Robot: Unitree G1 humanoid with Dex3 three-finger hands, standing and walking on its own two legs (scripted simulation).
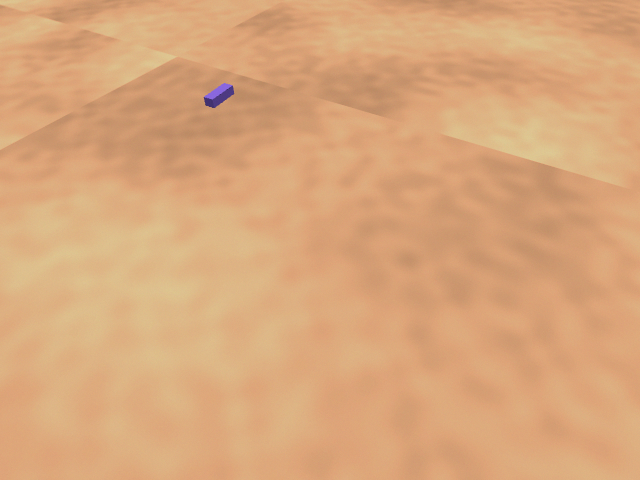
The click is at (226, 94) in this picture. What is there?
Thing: lying carton
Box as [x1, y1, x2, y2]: [204, 83, 233, 107]
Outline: 232,85 223,83 204,96 205,104 212,107 216,106 233,93
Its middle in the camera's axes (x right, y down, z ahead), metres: -0.62 -0.91 +2.46
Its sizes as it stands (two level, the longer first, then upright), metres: 0.201 0.068 0.056
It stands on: the floor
